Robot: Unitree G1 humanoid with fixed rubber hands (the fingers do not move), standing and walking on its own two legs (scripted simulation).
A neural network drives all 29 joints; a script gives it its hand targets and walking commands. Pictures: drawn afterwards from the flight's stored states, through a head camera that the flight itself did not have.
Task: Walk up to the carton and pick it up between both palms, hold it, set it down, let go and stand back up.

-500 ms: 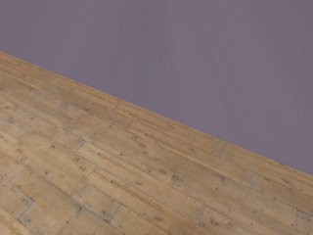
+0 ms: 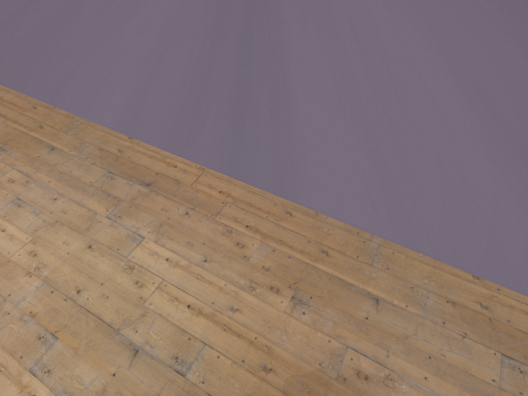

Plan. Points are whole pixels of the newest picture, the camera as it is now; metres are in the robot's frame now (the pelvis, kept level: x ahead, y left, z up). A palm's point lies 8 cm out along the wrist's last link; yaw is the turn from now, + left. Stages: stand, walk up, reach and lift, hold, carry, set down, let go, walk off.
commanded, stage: stand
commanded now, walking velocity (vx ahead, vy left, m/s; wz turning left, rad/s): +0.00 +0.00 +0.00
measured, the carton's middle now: out of the picture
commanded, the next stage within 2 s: walk up in 0.08 s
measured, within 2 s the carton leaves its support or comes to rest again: neither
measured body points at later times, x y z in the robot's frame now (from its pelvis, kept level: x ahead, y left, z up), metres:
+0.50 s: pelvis -0.04 +0.02 -0.01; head +0.01 +0.03 +0.44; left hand +0.01 +0.30 -0.15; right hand +0.05 -0.26 -0.15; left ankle -0.06 +0.14 -0.68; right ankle -0.01 -0.12 -0.74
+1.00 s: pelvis -0.11 +0.04 +0.00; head -0.08 +0.03 +0.44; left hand -0.20 +0.33 -0.11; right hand +0.13 -0.14 -0.15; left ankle -0.15 +0.20 -0.66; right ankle -0.03 +0.01 -0.74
